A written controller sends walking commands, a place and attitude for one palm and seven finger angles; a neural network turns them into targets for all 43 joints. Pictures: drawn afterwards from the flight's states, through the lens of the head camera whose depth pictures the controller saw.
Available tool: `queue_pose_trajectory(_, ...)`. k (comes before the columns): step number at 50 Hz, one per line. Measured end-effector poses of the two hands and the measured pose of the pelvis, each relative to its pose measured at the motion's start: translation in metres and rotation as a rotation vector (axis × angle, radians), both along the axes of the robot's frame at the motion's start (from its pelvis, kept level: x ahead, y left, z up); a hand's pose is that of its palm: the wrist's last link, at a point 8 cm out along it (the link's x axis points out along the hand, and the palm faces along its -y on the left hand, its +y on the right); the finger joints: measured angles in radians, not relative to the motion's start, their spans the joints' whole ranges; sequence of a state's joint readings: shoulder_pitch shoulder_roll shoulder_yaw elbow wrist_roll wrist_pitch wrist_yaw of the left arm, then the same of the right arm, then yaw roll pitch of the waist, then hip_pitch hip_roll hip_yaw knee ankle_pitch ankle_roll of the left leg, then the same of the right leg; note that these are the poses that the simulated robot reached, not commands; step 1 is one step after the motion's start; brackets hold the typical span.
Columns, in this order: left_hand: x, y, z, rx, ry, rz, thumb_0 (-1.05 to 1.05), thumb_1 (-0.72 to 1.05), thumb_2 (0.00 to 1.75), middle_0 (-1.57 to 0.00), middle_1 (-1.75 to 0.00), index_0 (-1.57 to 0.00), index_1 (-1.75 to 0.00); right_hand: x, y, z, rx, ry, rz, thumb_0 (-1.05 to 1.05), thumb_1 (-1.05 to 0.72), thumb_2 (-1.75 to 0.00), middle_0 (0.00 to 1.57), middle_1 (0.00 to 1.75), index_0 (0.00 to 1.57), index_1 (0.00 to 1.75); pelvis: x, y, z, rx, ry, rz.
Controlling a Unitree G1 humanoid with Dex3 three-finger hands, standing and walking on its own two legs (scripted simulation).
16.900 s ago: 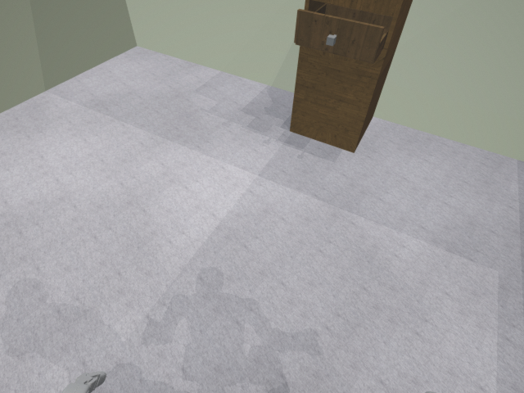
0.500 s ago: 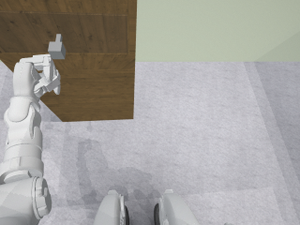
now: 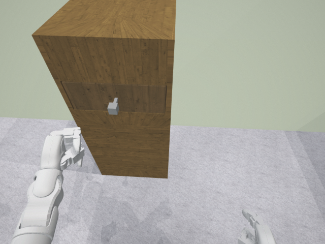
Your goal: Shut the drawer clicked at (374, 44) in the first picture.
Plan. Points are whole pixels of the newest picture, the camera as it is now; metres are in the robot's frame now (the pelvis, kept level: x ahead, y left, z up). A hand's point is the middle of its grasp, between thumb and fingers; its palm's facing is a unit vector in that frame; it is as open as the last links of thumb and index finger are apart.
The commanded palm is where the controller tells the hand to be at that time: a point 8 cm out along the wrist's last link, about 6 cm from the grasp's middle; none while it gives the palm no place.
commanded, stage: draw the hand back to the body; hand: left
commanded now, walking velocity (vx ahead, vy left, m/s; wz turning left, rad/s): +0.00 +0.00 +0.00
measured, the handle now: (114, 105) +0.60 +0.22 -0.05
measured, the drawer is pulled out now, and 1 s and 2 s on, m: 0.00 0.00 0.00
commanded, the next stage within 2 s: step back with the hand held close in 0.70 s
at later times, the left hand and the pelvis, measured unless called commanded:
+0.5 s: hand (31, 177) +0.19 +0.22 +0.18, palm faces +0.39 -0.84 -0.37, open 3.2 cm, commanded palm +0.14 +0.26 +0.20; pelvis +0.01 -0.02 +0.03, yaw +1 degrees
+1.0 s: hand (26, 177) +0.19 +0.22 +0.19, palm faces +0.37 -0.81 -0.45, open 3.2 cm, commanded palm +0.13 +0.27 +0.20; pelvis +0.00 -0.01 +0.03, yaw +0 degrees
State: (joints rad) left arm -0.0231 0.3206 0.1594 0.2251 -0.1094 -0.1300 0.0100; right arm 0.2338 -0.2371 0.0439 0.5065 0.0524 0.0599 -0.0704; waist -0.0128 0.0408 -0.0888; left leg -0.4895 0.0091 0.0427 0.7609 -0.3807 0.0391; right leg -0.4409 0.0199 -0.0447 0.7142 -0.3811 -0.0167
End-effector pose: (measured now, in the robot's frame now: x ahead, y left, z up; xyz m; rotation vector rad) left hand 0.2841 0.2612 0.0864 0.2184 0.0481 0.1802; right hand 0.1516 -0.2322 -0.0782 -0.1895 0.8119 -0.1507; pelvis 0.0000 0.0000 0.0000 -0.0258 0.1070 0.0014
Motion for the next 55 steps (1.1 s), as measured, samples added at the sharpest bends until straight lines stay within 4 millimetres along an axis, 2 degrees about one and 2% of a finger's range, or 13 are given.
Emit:
queue_pose_trajectory(7,-0.038,0.010,0.033,0.056,-0.028,0.124,0.01,0.90,0.90,-1.40,-1.60,-1.40,-1.60,0.019,0.010,0.016,0.012,-0.054,0.059,0.01,-0.90,-0.89,0.21,0.30,0.20,0.30,0.001,-0.005,0.015,0.011,-0.086,0.009)
queue_pose_trajectory(15,-0.078,0.001,0.066,0.104,-0.085,0.137,0.01,0.90,0.90,-1.40,-1.60,-1.40,-1.60,0.035,0.009,0.030,0.016,-0.127,0.102,0.01,-0.90,-0.89,0.21,0.30,0.20,0.30,0.007,-0.010,0.025,0.017,-0.149,0.009)
queue_pose_trajectory(26,-0.134,0.001,0.115,0.237,-0.179,0.192,0.01,0.89,0.90,-1.40,-1.60,-1.40,-1.60,0.045,0.005,0.034,0.022,-0.163,0.140,0.01,-0.90,-0.89,0.21,0.30,0.20,0.30,0.011,-0.017,0.029,0.016,-0.182,0.012)
queue_pose_trajectory(30,-0.149,-0.001,0.125,0.274,-0.200,0.205,0.01,0.89,0.90,-1.40,-1.60,-1.40,-1.60,0.046,0.005,0.033,0.028,-0.173,0.146,0.01,-0.90,-0.89,0.21,0.30,0.20,0.30,0.011,-0.019,0.029,0.015,-0.189,0.014)
queue_pose_trajectory(39,-0.148,-0.003,0.107,0.225,-0.157,0.228,0.01,0.89,0.90,-1.40,-1.60,-1.40,-1.60,0.036,0.002,0.030,0.018,-0.155,0.142,0.02,-0.90,-0.89,0.21,0.30,0.20,0.30,0.005,-0.022,0.030,0.018,-0.200,0.016)
queue_pose_trajectory(43,-0.145,-0.006,0.114,0.237,-0.189,0.203,0.01,0.89,0.90,-1.40,-1.60,-1.40,-1.60,0.031,-0.001,0.031,0.012,-0.158,0.132,0.02,-0.90,-0.89,0.21,0.30,0.20,0.30,0.005,-0.022,0.030,0.015,-0.198,0.012)
queue_pose_trajectory(48,-0.138,-0.001,0.127,0.309,-0.225,0.162,0.01,0.89,0.90,-1.40,-1.60,-1.40,-1.60,0.024,-0.009,0.031,0.004,-0.121,0.087,0.01,-0.90,-0.89,0.21,0.30,0.20,0.30,0.002,-0.018,0.030,0.004,-0.152,0.005)
queue_pose_trajectory(55,-0.132,0.008,0.113,0.329,-0.130,0.098,0.01,0.89,0.90,-1.40,-1.60,-1.40,-1.60,0.003,-0.018,0.024,-0.015,-0.036,0.001,0.01,-0.90,-0.89,0.21,0.30,0.20,0.30,-0.007,-0.005,0.031,0.010,-0.104,-0.008)
